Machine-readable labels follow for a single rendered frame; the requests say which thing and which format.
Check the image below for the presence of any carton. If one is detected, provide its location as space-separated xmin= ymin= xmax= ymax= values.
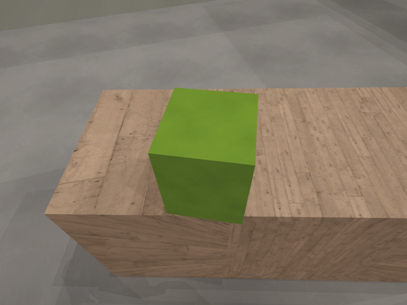
xmin=148 ymin=88 xmax=258 ymax=224

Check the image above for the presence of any pedestal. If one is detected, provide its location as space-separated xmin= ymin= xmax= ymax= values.
xmin=44 ymin=87 xmax=407 ymax=282

